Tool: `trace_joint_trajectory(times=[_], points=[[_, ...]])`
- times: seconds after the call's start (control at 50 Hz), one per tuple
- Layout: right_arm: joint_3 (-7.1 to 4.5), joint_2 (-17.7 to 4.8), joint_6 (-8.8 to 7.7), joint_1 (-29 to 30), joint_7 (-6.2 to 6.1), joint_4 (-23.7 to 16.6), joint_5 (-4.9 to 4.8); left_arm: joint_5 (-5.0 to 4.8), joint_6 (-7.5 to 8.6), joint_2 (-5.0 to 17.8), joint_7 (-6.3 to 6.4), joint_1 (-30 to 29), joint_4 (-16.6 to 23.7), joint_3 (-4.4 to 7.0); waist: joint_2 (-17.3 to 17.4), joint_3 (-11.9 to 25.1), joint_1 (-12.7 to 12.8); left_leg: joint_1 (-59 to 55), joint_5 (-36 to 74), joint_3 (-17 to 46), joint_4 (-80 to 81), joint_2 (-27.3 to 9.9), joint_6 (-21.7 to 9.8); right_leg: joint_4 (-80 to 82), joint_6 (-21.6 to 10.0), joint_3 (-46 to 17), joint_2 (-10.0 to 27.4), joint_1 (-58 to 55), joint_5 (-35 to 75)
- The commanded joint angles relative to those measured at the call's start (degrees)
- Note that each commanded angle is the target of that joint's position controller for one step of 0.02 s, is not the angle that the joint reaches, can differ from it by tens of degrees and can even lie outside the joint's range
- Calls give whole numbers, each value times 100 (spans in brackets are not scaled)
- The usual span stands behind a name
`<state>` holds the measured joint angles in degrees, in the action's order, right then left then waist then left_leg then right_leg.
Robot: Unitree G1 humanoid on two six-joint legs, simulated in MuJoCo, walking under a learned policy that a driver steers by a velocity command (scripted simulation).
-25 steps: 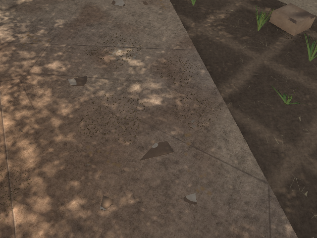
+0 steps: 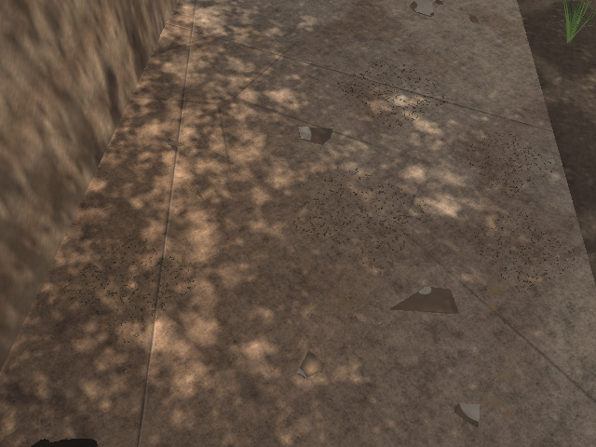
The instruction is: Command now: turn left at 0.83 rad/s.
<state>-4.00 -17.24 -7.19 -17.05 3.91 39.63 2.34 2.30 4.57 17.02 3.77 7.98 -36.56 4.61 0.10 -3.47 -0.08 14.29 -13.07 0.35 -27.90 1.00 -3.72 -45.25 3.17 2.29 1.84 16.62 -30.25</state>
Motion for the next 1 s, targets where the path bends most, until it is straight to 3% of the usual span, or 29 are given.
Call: trace_joint_trajectory(times=[0.02, 0.04, 0.08, 0.16, 0.28, 0.32, 0.36, 0.4, 0.42, 0.44, 0.46, 0.5, 0.52, 0.58, 0.64, 0.66, 0.68, 0.7, 0.72, 0.74, 0.76, 0.78, 0.82, 0.88, 0.9, 0.92, 0.94, 0.96, 1.0], points=[[-238, -777, -118, -330, -92, -231, -97, 121, 89, 784, 77, -327, 472, 197, 644, 517, -63, -1481, 2065, 2320, 1240, -1562, -1373, -1534, -39, -837, -59, 1790, -213], [-213, -755, -41, 38, -99, -381, -128, 148, 71, 706, 51, -133, 401, 145, 487, 452, 152, -1030, 2156, 2088, 1353, -1516, -1306, -1545, -48, -792, 34, 1561, 53], [-195, -768, 34, 336, -127, -627, -90, 48, -7, 670, -52, 197, 178, 118, 443, 553, 212, -706, 2037, 1807, 1464, -1338, -1256, -1350, 46, -648, 31, 1232, 750], [-214, -879, -33, 294, -109, -833, -65, -3, -179, 638, -259, 485, -184, 38, 507, 536, 36, -466, 1607, 1668, 1411, -1171, -1185, -1094, 352, -483, 66, 1118, 1268], [-152, -807, -45, 256, -35, -953, -169, 39, -177, 550, -281, 366, -425, -172, 464, 680, -294, -824, 1344, 2143, 876, -1243, -1193, -187, 484, -498, 304, 1474, 1012], [61, -423, -18, 764, 58, -1061, -294, 44, -148, 290, -453, 602, -631, -312, 201, 758, -104, -400, 1191, 1808, 464, -1020, -769, 480, 537, -439, 505, 919, 1225], [203, -311, 132, 1077, 290, -995, -407, -133, -105, 91, -763, 798, -806, -416, -72, 686, 205, 361, 896, 1541, 151, -680, -304, 1516, 509, -138, 474, -139, 2651], [172, -474, 260, 694, 346, -836, -393, -231, 23, 448, -848, 624, -541, -341, 164, 910, 69, 118, 677, 1550, 117, -483, -73, 1390, 158, -314, 391, -224, 3430], [-99, -1069, 265, 41, 152, -845, -331, -155, 107, 1078, -720, 51, -208, -208, 19, 978, -504, -514, 369, 1376, 124, -345, -304, 1253, -393, -475, 355, 521, 3531], [-264, -1472, 239, 26, -63, -895, -256, -34, 165, 1275, -598, -94, -121, -109, 156, 986, -550, -974, 493, 1279, 76, -437, -598, 1193, -669, -563, 296, 1109, 3259], [-301, -1464, 218, 82, -219, -931, -196, -32, 227, 1160, -525, 45, -140, -122, 246, 989, -517, -1246, 806, 1578, 133, -846, -1024, 1089, -679, -643, 274, 1439, 3019], [-223, -1096, 178, -13, -442, -815, -187, -11, 267, 580, -477, 328, -188, -250, 686, 599, -337, -1200, 1666, 2404, 671, -1964, -1832, 532, -496, -420, 140, 1710, 1628], [-185, -934, 144, 117, -531, -823, -187, 21, 257, 485, -471, 498, -235, -261, 762, 482, -257, -979, 1707, 2499, 858, -2256, -1909, 99, -474, -381, 189, 1587, 987], [-147, -811, 30, 744, -754, -866, -92, 155, 178, 378, -557, 504, -267, -259, 556, 305, -115, -707, 1082, 1612, 1152, -1961, -1174, 342, -450, -195, 232, 1128, 904], [-202, -1146, 97, 1293, -764, -907, 56, -49, 207, 294, -888, 517, -272, -231, 530, 356, -3, -279, 398, 677, 978, -1494, -646, 1388, -556, 262, -209, 23, 2285], [-187, -1136, 124, 1286, -746, -869, 101, -110, 263, 442, -962, 580, -253, -152, 512, 423, 16, -147, 42, 482, 760, -1404, -476, 1643, -697, 220, -321, -384, 2597], [-119, -937, 164, 970, -722, -745, 196, -42, 334, 651, -942, 772, -299, -44, 353, 570, -51, 66, -1055, 269, 441, -1297, -270, 1760, -919, -3, -357, -919, 2674], [22, -535, 178, 707, -699, -683, 333, 98, 433, 1004, -835, 1360, -361, 107, -188, 705, 105, 720, -1821, -56, -648, -931, 61, 2133, -1483, -1110, 195, -1718, 2016], [238, 16, 131, 791, -640, -915, 427, 106, 531, 1421, -753, 2113, -417, 129, -956, 1019, 338, 1838, -2218, 9, -2202, -15, 537, 2876, -2634, -3632, 1412, -2741, 1353], [283, -53, 127, 1056, -501, -907, 219, 285, 562, 1107, -713, 2195, -517, 57, -1170, 365, 652, 3077, -1908, 810, -2574, -64, 392, 3697, -2389, -4482, 1597, -2636, -1605], [173, -420, 168, 1152, -556, -717, 177, 161, 552, 774, -649, 1720, -388, -39, -959, -103, 515, 3193, -1667, 716, -3110, -231, 428, 3569, -1952, -4110, 1367, -2204, -1233], [124, -572, 166, 1043, -591, -536, 293, 57, 488, 504, -639, 1517, -315, -147, -620, 160, 377, 3006, -1475, 623, -3424, -282, 437, 3473, -1760, -3676, 1127, -2062, -786], [230, -401, 175, 944, -532, -371, 434, -3, 391, 299, -647, 1166, -195, -324, -508, 109, 154, 2681, -1024, 555, -3464, -476, 462, 3457, -1581, -3163, 912, -1357, -419], [244, -473, 193, 1092, -383, -259, 243, 61, 346, 579, -616, 1154, -109, -260, -553, 141, 288, 2600, -352, 318, -2813, -455, 707, 3520, -1528, -2661, 707, -1018, 41], [40, -881, 389, 1212, -264, -411, -106, -390, -78, 1347, -515, 1458, -371, 128, 377, 283, 283, 2311, 329, 125, -2172, -565, 713, 3581, -1572, -2611, 644, -1041, 925], [139, -599, 502, 1123, -187, -347, -107, -381, -254, 1381, -479, 1516, -418, 138, -16, 286, 273, 2104, 526, -38, -2121, -485, 743, 3575, -1624, -2397, 554, -954, 1367], [163, -495, 571, 1049, -161, -337, -109, -369, -305, 1182, -502, 1522, -408, 113, -320, 229, 296, 2110, 660, -48, -1992, -523, 760, 3634, -1641, -2300, 503, -926, 1389], [118, -587, 611, 995, -151, -232, -153, -257, -270, 1078, -532, 1518, -385, 95, -542, 262, 361, 2144, 1061, -69, -2281, -575, 708, 3723, -1705, -2236, 622, -1051, 1502], [32, -748, 671, 1156, -181, -229, -171, -239, -208, 762, -564, 1652, -483, 48, -643, -20, 448, 2648, 1196, 57, -2233, -739, 589, 3963, -1743, -2256, 790, -1335, 1086]])
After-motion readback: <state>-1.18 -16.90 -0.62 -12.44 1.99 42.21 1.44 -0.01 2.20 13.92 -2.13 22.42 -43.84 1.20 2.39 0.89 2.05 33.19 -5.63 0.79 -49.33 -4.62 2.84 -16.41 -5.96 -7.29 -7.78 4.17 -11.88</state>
